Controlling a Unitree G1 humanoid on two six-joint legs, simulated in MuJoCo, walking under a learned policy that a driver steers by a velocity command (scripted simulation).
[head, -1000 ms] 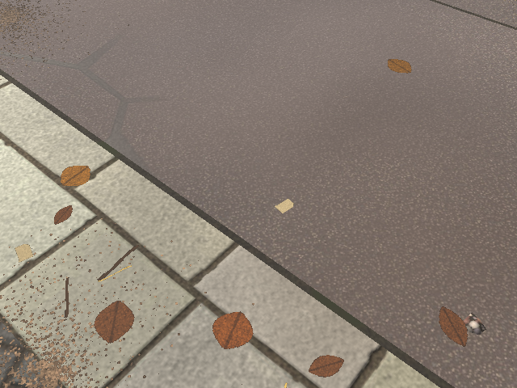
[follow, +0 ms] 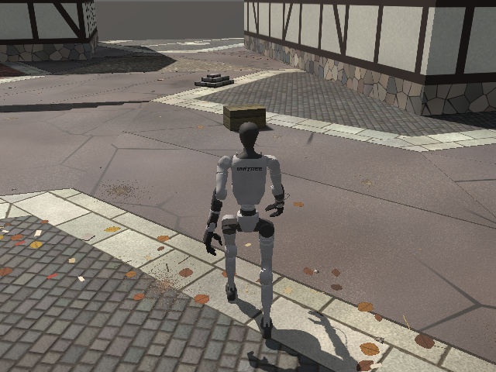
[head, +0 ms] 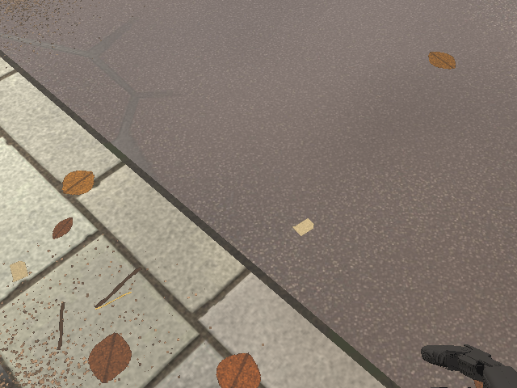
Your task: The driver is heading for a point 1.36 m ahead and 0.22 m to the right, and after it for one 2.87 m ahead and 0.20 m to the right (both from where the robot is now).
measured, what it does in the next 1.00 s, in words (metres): walks ahead: left foot, then right foot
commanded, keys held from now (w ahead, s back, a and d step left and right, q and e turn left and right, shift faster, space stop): w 0.78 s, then no key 0.22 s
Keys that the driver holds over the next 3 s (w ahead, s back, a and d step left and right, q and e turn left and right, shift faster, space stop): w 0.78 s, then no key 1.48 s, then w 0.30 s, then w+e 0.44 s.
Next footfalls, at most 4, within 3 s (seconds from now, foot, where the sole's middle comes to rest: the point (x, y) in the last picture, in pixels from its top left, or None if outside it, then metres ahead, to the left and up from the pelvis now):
0.04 left None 0.21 0.11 -0.76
0.58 right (348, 363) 0.52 -0.13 -0.76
1.06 left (270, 271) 0.76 0.09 -0.76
1.36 right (357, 302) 0.69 -0.15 -0.76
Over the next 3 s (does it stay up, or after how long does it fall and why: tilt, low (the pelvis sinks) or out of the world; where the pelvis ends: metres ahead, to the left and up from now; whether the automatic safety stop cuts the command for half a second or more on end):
stays up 0.96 -0.03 -0.01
